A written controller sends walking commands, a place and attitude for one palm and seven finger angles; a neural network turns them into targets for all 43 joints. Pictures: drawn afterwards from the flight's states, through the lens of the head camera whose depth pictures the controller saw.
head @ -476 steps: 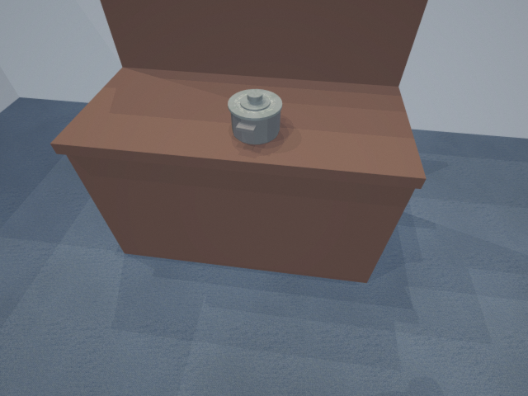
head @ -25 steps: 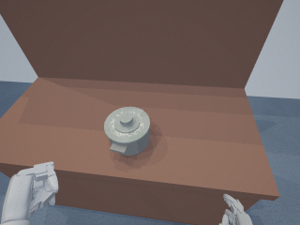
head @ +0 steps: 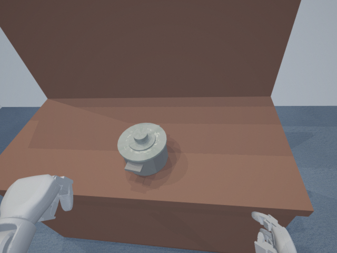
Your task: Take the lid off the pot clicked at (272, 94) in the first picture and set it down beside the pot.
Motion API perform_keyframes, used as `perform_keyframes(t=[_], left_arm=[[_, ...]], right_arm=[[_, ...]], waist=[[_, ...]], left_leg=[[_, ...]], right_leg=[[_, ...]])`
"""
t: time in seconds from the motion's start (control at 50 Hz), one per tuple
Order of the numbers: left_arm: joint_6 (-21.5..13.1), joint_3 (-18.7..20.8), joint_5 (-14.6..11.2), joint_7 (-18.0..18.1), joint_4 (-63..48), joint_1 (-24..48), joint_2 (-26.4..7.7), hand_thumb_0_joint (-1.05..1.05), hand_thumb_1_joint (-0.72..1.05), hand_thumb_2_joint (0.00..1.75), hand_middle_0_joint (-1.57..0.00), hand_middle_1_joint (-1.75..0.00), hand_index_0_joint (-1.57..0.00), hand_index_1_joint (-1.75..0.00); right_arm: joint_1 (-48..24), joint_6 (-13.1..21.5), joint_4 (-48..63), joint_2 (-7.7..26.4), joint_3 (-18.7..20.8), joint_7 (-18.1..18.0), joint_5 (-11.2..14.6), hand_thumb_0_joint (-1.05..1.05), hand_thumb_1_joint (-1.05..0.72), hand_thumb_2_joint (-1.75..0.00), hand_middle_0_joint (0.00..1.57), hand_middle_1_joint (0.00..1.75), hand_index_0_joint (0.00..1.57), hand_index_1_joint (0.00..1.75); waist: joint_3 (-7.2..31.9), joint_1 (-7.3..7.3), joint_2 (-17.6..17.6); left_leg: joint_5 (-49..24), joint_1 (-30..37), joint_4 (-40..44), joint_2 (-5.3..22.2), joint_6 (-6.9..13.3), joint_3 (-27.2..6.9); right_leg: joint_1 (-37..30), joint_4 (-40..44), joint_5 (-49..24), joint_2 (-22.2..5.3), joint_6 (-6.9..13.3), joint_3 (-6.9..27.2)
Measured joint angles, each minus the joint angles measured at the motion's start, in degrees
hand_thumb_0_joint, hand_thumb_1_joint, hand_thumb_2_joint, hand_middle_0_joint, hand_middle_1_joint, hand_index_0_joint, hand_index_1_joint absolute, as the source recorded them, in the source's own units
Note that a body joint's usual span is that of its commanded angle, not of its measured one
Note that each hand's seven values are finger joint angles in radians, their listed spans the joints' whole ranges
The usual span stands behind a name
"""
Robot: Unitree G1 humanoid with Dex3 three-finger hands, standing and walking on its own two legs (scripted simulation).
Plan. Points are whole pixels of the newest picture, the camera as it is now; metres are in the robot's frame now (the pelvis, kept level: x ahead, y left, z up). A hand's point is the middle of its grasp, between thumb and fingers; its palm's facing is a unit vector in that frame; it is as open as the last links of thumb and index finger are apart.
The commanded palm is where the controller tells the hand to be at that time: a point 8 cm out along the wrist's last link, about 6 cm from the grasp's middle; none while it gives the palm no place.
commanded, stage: reach forward and open the fingers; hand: left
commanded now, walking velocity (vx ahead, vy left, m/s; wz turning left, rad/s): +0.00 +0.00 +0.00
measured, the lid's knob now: (140, 135) +0.45 +0.15 +0.01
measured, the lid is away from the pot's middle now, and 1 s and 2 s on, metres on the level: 0.00 0.00 0.00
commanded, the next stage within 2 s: move the open hand above the knob in 0.74 s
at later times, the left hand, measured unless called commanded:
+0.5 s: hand (66, 191) +0.22 +0.25 +0.09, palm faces -0.22 -0.05 -0.97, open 8.9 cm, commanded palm +0.21 +0.24 +0.14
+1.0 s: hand (88, 170) +0.27 +0.22 +0.09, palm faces -0.28 -0.05 -0.96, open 10.4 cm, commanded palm +0.27 +0.22 +0.14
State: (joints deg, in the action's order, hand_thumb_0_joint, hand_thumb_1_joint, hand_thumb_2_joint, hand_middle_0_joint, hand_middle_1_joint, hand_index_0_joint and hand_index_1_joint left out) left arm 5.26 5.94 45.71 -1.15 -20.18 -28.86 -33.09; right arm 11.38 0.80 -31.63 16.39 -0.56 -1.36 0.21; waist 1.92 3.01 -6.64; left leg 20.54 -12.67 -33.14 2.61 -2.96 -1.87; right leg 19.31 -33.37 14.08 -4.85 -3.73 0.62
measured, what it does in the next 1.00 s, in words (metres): stands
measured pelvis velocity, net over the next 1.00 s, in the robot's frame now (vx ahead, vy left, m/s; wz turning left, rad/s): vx -0.02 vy -0.01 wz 0.01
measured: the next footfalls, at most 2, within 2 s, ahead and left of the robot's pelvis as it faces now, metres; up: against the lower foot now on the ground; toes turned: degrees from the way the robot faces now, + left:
none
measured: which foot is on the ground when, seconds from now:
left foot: down 0.00-1.00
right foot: down 0.00-1.00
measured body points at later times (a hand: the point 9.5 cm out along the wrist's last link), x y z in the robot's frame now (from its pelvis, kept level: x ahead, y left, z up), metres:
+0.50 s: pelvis -0.03 -0.01 +0.01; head -0.03 -0.06 +0.45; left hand +0.22 +0.25 +0.14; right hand +0.17 -0.24 -0.09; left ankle -0.03 +0.16 -0.73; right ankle +0.04 -0.16 -0.73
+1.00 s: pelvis -0.02 -0.01 +0.01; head +0.00 -0.06 +0.45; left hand +0.28 +0.22 +0.14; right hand +0.18 -0.24 -0.10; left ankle -0.03 +0.16 -0.73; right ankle +0.04 -0.16 -0.73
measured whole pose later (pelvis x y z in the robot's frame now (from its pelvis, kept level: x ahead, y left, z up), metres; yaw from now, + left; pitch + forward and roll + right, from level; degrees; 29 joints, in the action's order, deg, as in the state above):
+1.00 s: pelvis -0.02 -0.01 +0.01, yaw +1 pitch -1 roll +1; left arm 3.5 -5.2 47.4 -14.6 2.6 4.8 -31.6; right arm 7.8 -2.0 -33.6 16.3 -0.5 -3.2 2.3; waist -1.7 1.2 -6.9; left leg 15.1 -10.0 -25.8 1.8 -2.9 -2.2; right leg 17.3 -28.3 10.2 -5.7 -3.3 0.2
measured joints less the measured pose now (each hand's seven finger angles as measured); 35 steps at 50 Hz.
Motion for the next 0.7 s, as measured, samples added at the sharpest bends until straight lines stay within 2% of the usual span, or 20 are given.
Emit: perform_keyframes(t=[0.06, 0.12, 0.2, 0.24, 0.32, 0.38, 0.44, 0.52, 0.58, 0.7], left_arm=[[-0.37, -1.49, -1.09, -4.69, 3.39, 3.99, 0.08, 0.00, 0.48, 1.11, -1.16, -1.05, -1.16, -1.05], [-2.09, -2.83, -0.96, -8.55, 5.35, 7.74, -0.77, 0.00, 0.39, 1.17, -1.13, -0.94, -1.13, -0.94], [-5.78, -2.86, -0.19, -11.04, 7.79, 12.40, -2.21, 0.00, 0.27, 1.22, -1.08, -0.80, -1.08, -0.80], [-6.85, -2.10, -0.54, -11.37, 9.56, 14.08, -2.27, 0.00, 0.21, 1.25, -1.06, -0.73, -1.05, -0.73], [-6.86, -2.50, -1.09, -11.99, 13.17, 17.75, -0.98, 0.00, 0.09, 1.28, -1.01, -0.59, -1.00, -0.59], [-7.40, -4.12, -0.44, -12.02, 13.53, 19.41, 0.01, 0.00, 0.01, 1.30, -0.97, -0.48, -0.96, -0.48], [-8.84, -4.65, 0.55, -11.28, 14.55, 20.90, -0.57, 0.00, -0.07, 1.32, -0.93, -0.38, -0.92, -0.38], [-7.69, -4.32, 0.64, -10.66, 18.49, 24.29, -0.86, 0.00, -0.17, 1.34, -0.88, -0.25, -0.88, -0.25], [-6.14, -5.28, 0.26, -10.80, 18.68, 25.49, 0.28, 0.00, -0.22, 1.34, -0.85, -0.18, -0.85, -0.18], [-7.11, -7.95, 1.75, -10.71, 20.34, 27.59, 0.71, 0.00, -0.27, 1.34, -0.83, -0.11, -0.82, -0.11]], right_arm=[[-0.47, -0.06, -0.20, -0.16, -0.17, -1.05, 0.62, 0.01, -0.90, -0.90, 0.20, 0.30, 0.34, 0.38], [-1.12, 0.27, -0.77, -0.57, -0.59, -2.10, 0.56, 0.01, -0.90, -0.90, 0.20, 0.30, 0.30, 0.36], [-1.93, 0.38, -1.49, -1.26, -0.97, -2.94, 0.45, 0.01, -0.90, -0.90, 0.20, 0.30, 0.26, 0.33], [-2.24, 0.26, -1.47, -1.60, -0.88, -2.92, 0.68, 0.01, -0.90, -0.90, 0.20, 0.30, 0.24, 0.32], [-2.45, -0.01, -1.19, -1.51, -0.50, -2.66, 1.05, 0.01, -0.90, -0.90, 0.20, 0.30, 0.22, 0.31], [-2.36, 0.00, -1.29, -1.11, -0.19, -2.71, 0.77, 0.01, -0.90, -0.90, 0.20, 0.30, 0.21, 0.30], [-2.52, -0.29, -1.97, -0.91, -0.16, -2.99, 0.70, 0.01, -0.90, -0.90, 0.20, 0.30, 0.21, 0.30], [-2.64, -1.15, -2.14, -0.72, 0.26, -2.92, 1.40, 0.01, -0.90, -0.90, 0.20, 0.30, 0.20, 0.30], [-2.26, -1.13, -1.72, -0.30, 0.80, -2.62, 1.50, 0.01, -0.90, -0.90, 0.20, 0.30, 0.20, 0.30], [-2.92, -1.69, -2.13, -0.07, 0.53, -2.67, 1.59, 0.01, -0.90, -0.90, 0.20, 0.30, 0.20, 0.30]], waist=[[-0.89, 0.09, -0.47], [-1.76, 0.35, -0.41], [-2.41, 0.51, -0.26], [-2.64, 0.37, -0.25], [-3.38, 0.16, -0.17], [-3.72, 0.05, -0.08], [-3.65, -0.14, 0.26], [-3.99, -0.48, 0.55], [-4.07, -0.70, 0.30], [-3.88, -1.07, 0.12]], left_leg=[[-0.98, 0.64, 0.89, -0.25, 0.04, -0.45], [-2.03, 1.03, 1.82, -0.40, 0.04, -0.78], [-3.17, 1.37, 2.85, -0.35, -0.15, -1.18], [-3.59, 1.48, 3.27, -0.23, -0.23, -1.16], [-4.31, 1.54, 3.84, -0.27, -0.34, -1.08], [-4.75, 1.83, 4.36, -0.44, -0.28, -0.94], [-4.96, 2.09, 4.70, -0.45, -0.24, -0.75], [-5.05, 2.18, 4.74, -0.29, -0.36, -0.70], [-5.28, 2.37, 5.14, -0.41, -0.37, -0.66], [-5.35, 2.47, 5.65, -0.56, -0.13, -0.22]], right_leg=[[-0.94, 0.95, -0.81, -0.27, -0.01, -0.43], [-1.48, 1.81, -1.67, -0.44, 0.09, -0.75], [-2.05, 2.97, -2.72, -0.39, 0.33, -1.17], [-2.17, 3.46, -3.22, -0.26, 0.45, -1.17], [-2.14, 3.88, -3.89, -0.27, 0.54, -1.07], [-2.25, 4.12, -4.20, -0.42, 0.55, -0.92], [-2.25, 4.09, -4.28, -0.40, 0.62, -0.73], [-2.26, 4.05, -4.37, -0.23, 0.77, -0.67], [-2.43, 4.38, -4.54, -0.35, 0.72, -0.63], [-2.08, 4.35, -4.46, -0.45, 0.66, -0.21]])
